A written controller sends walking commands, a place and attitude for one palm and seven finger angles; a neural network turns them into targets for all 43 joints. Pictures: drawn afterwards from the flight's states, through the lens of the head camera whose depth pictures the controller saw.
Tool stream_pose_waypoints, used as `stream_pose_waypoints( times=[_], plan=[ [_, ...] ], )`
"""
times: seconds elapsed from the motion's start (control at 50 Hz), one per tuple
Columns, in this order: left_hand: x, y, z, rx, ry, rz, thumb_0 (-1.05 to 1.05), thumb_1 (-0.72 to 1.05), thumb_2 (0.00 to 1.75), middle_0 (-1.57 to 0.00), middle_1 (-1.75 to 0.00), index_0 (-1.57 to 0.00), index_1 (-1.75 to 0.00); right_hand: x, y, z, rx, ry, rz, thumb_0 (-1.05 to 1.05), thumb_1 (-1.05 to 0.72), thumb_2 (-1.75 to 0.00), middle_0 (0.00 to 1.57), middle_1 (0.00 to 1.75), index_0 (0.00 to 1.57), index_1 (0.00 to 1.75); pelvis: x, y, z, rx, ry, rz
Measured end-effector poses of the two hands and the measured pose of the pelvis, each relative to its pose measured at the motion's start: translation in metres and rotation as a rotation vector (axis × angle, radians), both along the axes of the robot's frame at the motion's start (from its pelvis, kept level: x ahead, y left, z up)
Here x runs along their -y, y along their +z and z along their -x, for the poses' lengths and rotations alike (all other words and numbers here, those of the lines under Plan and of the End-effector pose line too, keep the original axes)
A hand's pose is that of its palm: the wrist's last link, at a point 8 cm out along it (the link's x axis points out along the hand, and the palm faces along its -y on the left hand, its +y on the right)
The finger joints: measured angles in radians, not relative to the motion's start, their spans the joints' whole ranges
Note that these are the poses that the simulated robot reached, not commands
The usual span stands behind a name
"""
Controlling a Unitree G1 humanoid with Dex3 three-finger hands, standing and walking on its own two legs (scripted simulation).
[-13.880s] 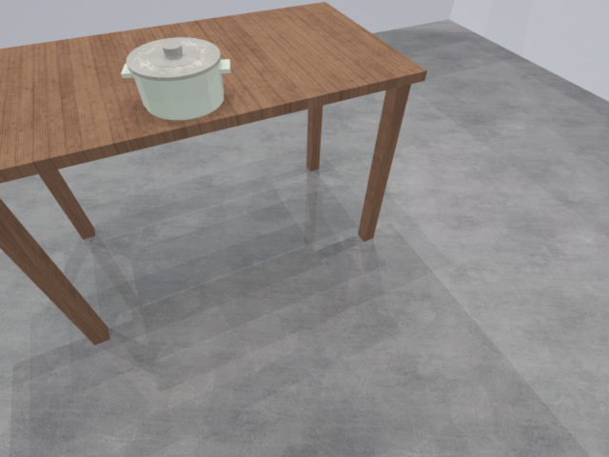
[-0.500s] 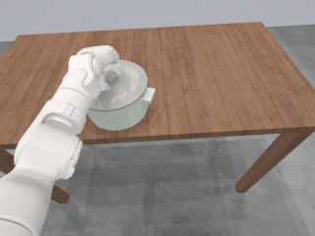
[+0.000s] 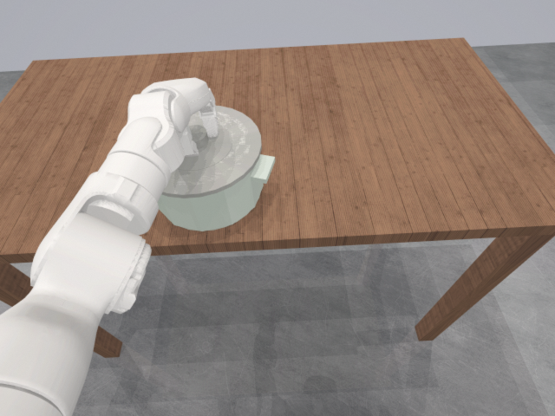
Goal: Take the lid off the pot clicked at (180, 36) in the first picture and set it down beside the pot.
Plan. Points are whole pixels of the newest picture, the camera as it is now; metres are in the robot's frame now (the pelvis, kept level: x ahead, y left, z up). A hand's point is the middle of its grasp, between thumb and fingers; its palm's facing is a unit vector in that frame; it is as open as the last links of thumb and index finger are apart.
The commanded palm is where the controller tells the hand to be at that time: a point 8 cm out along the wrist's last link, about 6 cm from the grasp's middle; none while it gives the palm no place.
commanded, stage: close the fingers and squeeze the knob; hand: left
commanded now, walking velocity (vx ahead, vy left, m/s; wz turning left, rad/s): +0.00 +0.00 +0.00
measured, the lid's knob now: (194, 137) +0.51 +0.11 +0.12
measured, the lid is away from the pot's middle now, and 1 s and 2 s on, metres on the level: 0.00 0.00 0.02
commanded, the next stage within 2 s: lift the lid straight up in 0.72 s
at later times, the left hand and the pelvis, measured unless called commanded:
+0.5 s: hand (186, 136) +0.48 +0.11 +0.15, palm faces -0.38 -0.07 -0.92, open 7.1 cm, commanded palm +0.48 +0.12 +0.20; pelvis +0.00 +0.00 +0.00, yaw -1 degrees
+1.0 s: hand (184, 137) +0.48 +0.11 +0.15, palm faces -0.35 -0.07 -0.93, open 7.1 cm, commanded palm +0.47 +0.12 +0.22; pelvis +0.00 +0.00 +0.00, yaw -1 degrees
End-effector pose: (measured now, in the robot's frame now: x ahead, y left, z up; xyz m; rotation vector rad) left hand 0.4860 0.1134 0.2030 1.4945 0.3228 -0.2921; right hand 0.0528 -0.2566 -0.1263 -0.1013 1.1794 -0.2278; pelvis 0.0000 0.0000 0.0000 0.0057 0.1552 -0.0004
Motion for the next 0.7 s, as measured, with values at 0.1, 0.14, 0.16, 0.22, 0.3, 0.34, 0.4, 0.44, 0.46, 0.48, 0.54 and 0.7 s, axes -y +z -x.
stream_pose_waypoints(
  times=[0.1,0.14,0.16,0.22,0.3,0.34,0.4,0.44,0.46,0.48,0.54,0.7],
  plan=[
    [-0.0001,0.001,0.001,0.0,0.0,0.012,0.04,0.32,0.65,-0.76,-1.03,-0.68,-0.98,0.002,0.0005,-0.0003,0.005,-0.001,0.004,0.0,-0.91,-0.9,0.2,0.3,0.2,0.3,0.0009,0.0001,0.0008,0.002,-0.002,0.0],
    [0.0005,0.0015,0.0012,-0.001,0.002,0.005,0.04,0.34,0.62,-0.76,-1.01,-0.68,-0.97,0.0025,0.0009,-0.0001,0.007,-0.005,0.004,0.0,-0.91,-0.9,0.2,0.3,0.2,0.3,0.0014,0.0001,0.0012,0.003,-0.001,0.0],
    [0.0008,0.0016,0.0014,-0.001,0.001,0.002,0.04,0.34,0.6,-0.76,-1.0,-0.68,-0.96,0.0028,0.001,0.0001,0.008,-0.005,0.004,0.0,-0.91,-0.9,0.2,0.3,0.2,0.3,0.0016,0.0001,0.0014,0.003,-0.001,0.0],
    [0.0007,0.0017,0.0018,0.001,-0.001,0.003,0.04,0.36,0.58,-0.77,-0.99,-0.68,-0.95,0.0031,0.001,0.0005,0.009,-0.005,0.004,0.0,-0.91,-0.9,0.2,0.3,0.2,0.3,0.002,0.0002,0.0017,0.004,-0.003,0.0],
    [0.0001,0.0018,0.0017,0.001,0.0,0.01,0.04,0.36,0.57,-0.76,-1.0,-0.68,-0.94,0.0036,0.0012,0.0018,0.009,-0.011,0.005,0.0,-0.91,-0.9,0.2,0.3,0.2,0.3,0.0024,0.0002,0.0023,0.006,-0.006,0.0],
    [0.0001,0.0018,0.0017,0.001,0.001,0.01,0.04,0.36,0.58,-0.77,-1.0,-0.69,-0.94,0.0038,0.0015,0.0026,0.008,-0.013,0.007,0.0,-0.91,-0.9,0.2,0.3,0.2,0.3,0.0025,0.0003,0.0025,0.006,-0.006,0.001],
    [-0.0002,0.0017,0.0018,0.003,-0.001,0.012,0.04,0.35,0.58,-0.77,-1.0,-0.69,-0.94,0.0042,0.0019,0.0041,0.008,-0.016,0.008,0.0,-0.91,-0.9,0.2,0.3,0.2,0.3,0.0025,0.0003,0.0028,0.006,-0.008,0.001],
    [-0.0001,0.0017,0.002,0.004,-0.001,0.012,0.04,0.35,0.58,-0.77,-1.0,-0.69,-0.94,0.0043,0.0021,0.005,0.007,-0.018,0.009,0.0,-0.91,-0.9,0.2,0.3,0.2,0.3,0.0024,0.0004,0.0028,0.007,-0.008,0.001],
    [-0.0001,0.0017,0.002,0.004,-0.001,0.012,0.04,0.35,0.58,-0.76,-1.0,-0.69,-0.94,0.0043,0.0021,0.0055,0.007,-0.019,0.009,0.0,-0.91,-0.9,0.2,0.3,0.2,0.3,0.0022,0.0004,0.0029,0.007,-0.007,0.001],
    [-0.0002,0.0017,0.002,0.004,-0.002,0.013,0.04,0.35,0.58,-0.77,-1.0,-0.69,-0.94,0.0043,0.0021,0.006,0.006,-0.019,0.009,0.0,-0.91,-0.9,0.2,0.3,0.2,0.3,0.0022,0.0004,0.003,0.007,-0.008,0.001],
    [-0.0005,0.0016,0.0019,0.005,-0.002,0.015,0.04,0.35,0.59,-0.77,-1.0,-0.69,-0.94,0.0042,0.0022,0.0073,0.005,-0.023,0.01,0.0,-0.91,-0.9,0.2,0.3,0.2,0.3,0.0018,0.0004,0.0032,0.008,-0.01,0.001],
    [-0.0021,0.0014,0.004,0.015,-0.011,0.023,0.03,0.36,0.59,-0.76,-1.0,-0.68,-0.92,0.0019,0.0024,0.0064,0.014,-0.026,0.004,0.0,-0.91,-0.9,0.2,0.3,0.2,0.3,0.0003,0.0009,0.0024,0.014,-0.015,0.002]
  ],
)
